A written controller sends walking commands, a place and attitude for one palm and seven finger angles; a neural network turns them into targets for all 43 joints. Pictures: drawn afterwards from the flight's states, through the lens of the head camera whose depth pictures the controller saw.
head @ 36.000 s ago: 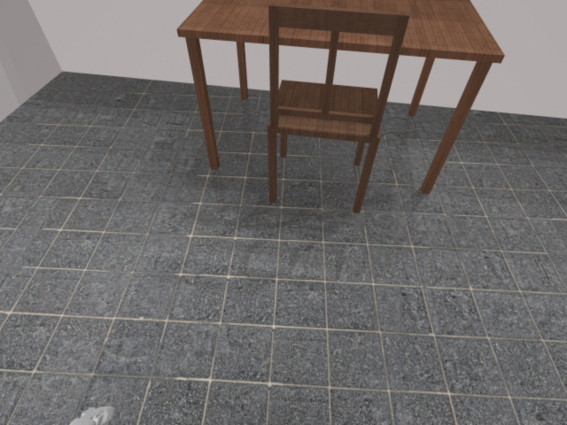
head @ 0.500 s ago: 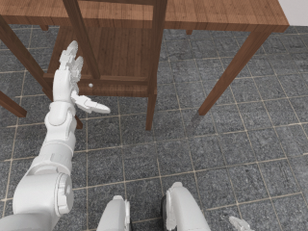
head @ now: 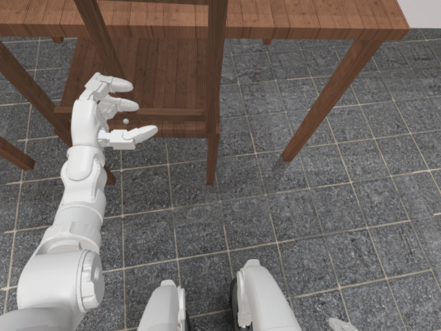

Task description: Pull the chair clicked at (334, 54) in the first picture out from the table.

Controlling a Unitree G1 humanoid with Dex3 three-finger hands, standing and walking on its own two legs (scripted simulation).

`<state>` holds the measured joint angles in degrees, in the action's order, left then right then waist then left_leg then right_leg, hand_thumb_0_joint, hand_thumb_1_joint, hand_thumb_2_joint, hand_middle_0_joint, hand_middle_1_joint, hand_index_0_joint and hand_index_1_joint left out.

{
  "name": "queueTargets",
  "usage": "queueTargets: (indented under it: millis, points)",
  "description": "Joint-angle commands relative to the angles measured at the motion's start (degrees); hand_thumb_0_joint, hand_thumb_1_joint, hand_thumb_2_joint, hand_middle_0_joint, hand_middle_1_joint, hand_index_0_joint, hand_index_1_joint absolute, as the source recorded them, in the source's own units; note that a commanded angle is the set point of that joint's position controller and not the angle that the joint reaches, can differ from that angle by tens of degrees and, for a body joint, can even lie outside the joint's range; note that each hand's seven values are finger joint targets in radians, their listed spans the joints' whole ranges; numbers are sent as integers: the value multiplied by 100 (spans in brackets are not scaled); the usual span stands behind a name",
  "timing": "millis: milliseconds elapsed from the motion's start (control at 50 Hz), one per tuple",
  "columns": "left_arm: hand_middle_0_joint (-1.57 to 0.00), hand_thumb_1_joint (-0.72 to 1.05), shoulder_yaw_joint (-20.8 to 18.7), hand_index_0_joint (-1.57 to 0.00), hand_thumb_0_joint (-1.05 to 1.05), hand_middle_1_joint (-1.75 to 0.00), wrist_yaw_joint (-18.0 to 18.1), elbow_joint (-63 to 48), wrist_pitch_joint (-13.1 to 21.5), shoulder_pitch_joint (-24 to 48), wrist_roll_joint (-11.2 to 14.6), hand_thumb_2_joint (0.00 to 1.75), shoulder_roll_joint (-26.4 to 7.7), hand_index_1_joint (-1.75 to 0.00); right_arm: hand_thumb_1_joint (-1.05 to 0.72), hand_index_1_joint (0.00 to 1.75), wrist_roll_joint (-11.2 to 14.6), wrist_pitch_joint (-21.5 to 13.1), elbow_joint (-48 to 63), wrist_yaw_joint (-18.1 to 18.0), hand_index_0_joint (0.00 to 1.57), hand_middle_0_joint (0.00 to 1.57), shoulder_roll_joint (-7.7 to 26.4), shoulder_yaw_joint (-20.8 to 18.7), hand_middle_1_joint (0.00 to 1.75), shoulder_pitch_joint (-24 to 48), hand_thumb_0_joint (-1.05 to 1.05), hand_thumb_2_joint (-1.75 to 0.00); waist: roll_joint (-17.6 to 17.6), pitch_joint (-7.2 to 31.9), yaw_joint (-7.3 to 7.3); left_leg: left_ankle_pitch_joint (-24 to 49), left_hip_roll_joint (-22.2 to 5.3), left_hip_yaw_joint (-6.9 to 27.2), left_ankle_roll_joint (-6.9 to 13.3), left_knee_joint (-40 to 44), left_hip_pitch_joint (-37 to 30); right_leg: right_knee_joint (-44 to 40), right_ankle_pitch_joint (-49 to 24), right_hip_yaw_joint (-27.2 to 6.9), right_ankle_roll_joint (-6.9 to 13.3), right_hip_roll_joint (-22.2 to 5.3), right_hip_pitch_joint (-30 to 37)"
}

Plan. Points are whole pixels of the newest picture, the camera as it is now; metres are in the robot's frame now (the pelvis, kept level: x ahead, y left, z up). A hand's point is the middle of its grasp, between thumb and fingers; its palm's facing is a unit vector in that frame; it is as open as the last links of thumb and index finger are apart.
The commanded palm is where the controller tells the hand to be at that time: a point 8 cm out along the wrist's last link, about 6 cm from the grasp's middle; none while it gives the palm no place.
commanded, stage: hook a spindle and tug to test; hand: left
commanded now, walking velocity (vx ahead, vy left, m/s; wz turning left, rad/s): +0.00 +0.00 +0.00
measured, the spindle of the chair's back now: (113, 67) +0.60 +0.17 +0.02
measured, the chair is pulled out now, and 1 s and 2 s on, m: -0.10 -0.10 -0.10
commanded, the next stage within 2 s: open the thumb and straighten the fingers in 0.86 s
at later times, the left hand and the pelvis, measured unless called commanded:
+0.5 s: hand (121, 130) +0.46 +0.15 +0.01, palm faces -0.04 -1.00 -0.02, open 4.4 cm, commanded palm +0.44 +0.19 +0.02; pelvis +0.00 +0.00 +0.00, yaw +0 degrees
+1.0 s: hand (122, 142) +0.44 +0.14 +0.01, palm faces -0.04 -1.00 -0.04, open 4.4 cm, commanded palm +0.42 +0.19 +0.02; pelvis +0.00 +0.00 +0.00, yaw +0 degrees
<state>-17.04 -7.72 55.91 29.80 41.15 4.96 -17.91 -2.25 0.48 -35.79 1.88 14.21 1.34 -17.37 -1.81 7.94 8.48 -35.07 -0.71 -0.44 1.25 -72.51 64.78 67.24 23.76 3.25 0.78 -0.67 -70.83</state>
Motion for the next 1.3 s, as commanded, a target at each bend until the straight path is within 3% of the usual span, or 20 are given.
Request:
queueTargets:
  millis: [0, 40, 140, 420, 440, 480, 540, 760, 780, 840, 920, 940, 960, 1000, 1060, 1140, 1160, 1180, 1240, 1280]
  points:
    - [-50, 51, -213, -50, 0, -145, -57, -1207, 432, 1855, 101, 73, -1094, -145, -90, 30, 26, -156, 390, -77, 20, 20, 901, -343, 30, -802, 0, -90, -327, 3186, 25, 2462, 135, 158, -71, 892, -984, -543, -1768, -275, 54, 132, 2851]
    - [-50, 62, -147, -50, 0, -145, -78, -1115, 421, 2020, 92, 78, -1073, -145, -90, 30, 36, -157, 356, -85, 20, 20, 910, -338, 30, -774, 0, -90, -204, 2929, 111, 2238, 132, 152, -56, 892, -821, -582, -1593, -283, 35, 126, 2745]
    - [-50, 90, -191, -50, 0, -145, -101, -1155, 490, 2155, 99, 90, -1142, -145, -90, 30, 21, -186, 361, -98, 20, 20, 921, -336, 30, -774, 0, -90, -325, 3058, 103, 2314, 139, 167, -57, 865, -909, -549, -1614, -286, 44, 128, 2735]
    - [-50, 90, -26, -50, 0, -145, -163, -1360, 444, 1943, 197, 90, -920, -145, -90, 30, 64, -223, 417, -101, 20, 20, 919, -337, 30, -645, 0, -90, -346, 2999, 74, 2172, 140, 188, -63, 899, -1004, -564, -1369, -245, 34, 120, 2540]
    - [-50, 90, -130, -50, 0, -145, -143, -1388, 462, 1927, 163, 90, -1084, -145, -90, 30, 52, -223, 408, -116, 20, 20, 945, -343, 30, -664, 0, -90, -329, 3032, 37, 2240, 126, 229, -85, 918, -1042, -522, -1379, -218, 48, 119, 2543]
    - [-50, 90, 22, -50, 0, -145, -120, -1514, 474, 1939, 160, 90, -915, -145, -90, 30, 52, -241, 429, -115, 20, 20, 933, -347, 30, -666, 0, -90, -534, 3087, 54, 2407, 115, 264, -118, 933, -1287, -484, -1379, -175, 59, 127, 2374]
    - [-50, 90, 141, -50, 0, -145, -70, -1437, 417, 1771, 187, 90, -674, -145, -90, 30, 53, -242, 391, -107, 20, 20, 920, -371, 30, -653, 0, -90, -295, 3058, 88, 2529, 103, 278, -128, 916, -1316, -525, -1454, -141, 37, 129, 2383]
    - [-50, 90, 120, -50, 0, -145, 68, -1957, 361, 1080, 192, 90, -650, -145, -90, 30, 84, -229, 519, -80, 20, 20, 873, -377, 30, -542, 0, -90, -142, 2945, -75, 2552, 114, 222, -129, 1015, -1179, -538, -1604, -166, 51, 121, 2676]
    - [-50, 90, 129, -50, 0, -145, 73, -2107, 385, 1016, 177, 90, -680, -145, -90, 30, 83, -246, 557, -83, 20, 20, 872, -378, 30, -539, 0, -90, -327, 3039, -122, 2638, 117, 230, -149, 1015, -1280, -493, -1636, -157, 70, 119, 2651]
    - [-50, 90, 285, -50, 0, -145, 73, -2178, 387, 899, 219, 90, -436, -145, -90, 30, 89, -271, 523, -84, 20, 20, 832, -390, 30, -496, 0, -90, -148, 2970, -49, 2704, 111, 210, -149, 994, -1291, -548, -1754, -163, 42, 115, 2699]
    - [-50, 90, 248, -50, 0, -145, 43, -2102, 386, 930, 195, 90, -532, -145, -90, 30, 101, -302, 501, -114, 20, 20, 841, -372, 30, -462, 0, -90, -177, 2754, -78, 2398, 135, 196, -137, 1026, -1122, -565, -1535, -180, 54, 104, 2668]
    - [-50, 90, 217, -50, 0, -145, 37, -1999, 406, 1146, 178, 90, -604, -145, -90, 30, 93, -312, 444, -135, 20, 20, 854, -375, 30, -467, 0, -90, -176, 2731, 4, 2313, 133, 184, -118, 949, -1044, -547, -1503, -207, 41, 103, 2578]
    - [-50, 78, 271, -50, 0, -145, 33, -1759, 308, 1065, -95, 84, -810, -145, -90, 30, 82, -285, 419, -127, 20, 20, 888, -383, 30, -523, 0, -90, -130, 2727, -17, 2209, 147, 165, -92, 951, -981, -556, -1447, -237, 31, 91, 2630]
    - [-50, 54, 339, -50, 0, -145, -7, -1889, 272, 1186, -86, 73, -709, -145, -90, 30, 96, -278, 500, -124, 20, 20, 873, -369, 30, -508, 0, -90, -435, 2817, -52, 2337, 152, 200, -123, 1010, -1222, -547, -1429, -200, 68, 105, 2540]
    - [-50, 17, 328, -50, 0, -145, -70, -1968, 254, 1264, 150, 55, -596, -145, -90, 30, 116, -311, 496, -153, 20, 20, 879, -380, 30, -478, 0, -90, -243, 2994, -3, 2455, 147, 206, -114, 975, -1292, -603, -1561, -203, 50, 111, 2674]
    - [-50, -31, 302, -50, 0, -145, -117, -1762, 235, 1216, 145, 32, -625, -145, -90, 30, 116, -323, 475, -152, 20, 20, 887, -374, 30, -501, 0, -90, -167, 2926, -30, 2362, 160, 205, -98, 981, -1145, -582, -1521, -201, 47, 114, 2696]
    - [-47, -43, 283, -47, 0, -138, -105, -1806, 242, 1200, 122, 26, -668, -138, -90, 30, 120, -319, 489, -151, 20, 20, 889, -377, 30, -501, 0, -90, -222, 2930, -53, 2413, 151, 208, -113, 999, -1180, -566, -1544, -190, 55, 104, 2683]
    - [-45, -55, 10, -45, 0, -130, -89, -1654, 265, 1350, 53, 20, -1089, -130, -90, 30, 96, -306, 450, -170, 20, 20, 939, -366, 30, -541, 0, -90, -303, 2869, -62, 2398, 146, 236, -119, 944, -1089, -479, -1495, -188, 70, 109, 2569]
    - [-38, -55, 144, -38, 0, -109, -107, -1514, 239, 1115, 86, 20, -762, -109, -90, 30, 103, -279, 499, -132, 20, 20, 888, -352, 30, -514, 0, -90, -185, 2811, -75, 2291, 165, 186, -105, 980, -1035, -568, -1443, -209, 52, 115, 2634]
    - [-32, -55, 73, -32, 0, -94, -116, -1541, 246, 1215, 101, 20, -894, -94, -90, 30, 104, -283, 532, -133, 20, 20, 907, -344, 30, -523, 0, -90, -192, 2799, -79, 2142, 181, 174, -80, 978, -882, -559, -1394, -229, 63, 122, 2716]
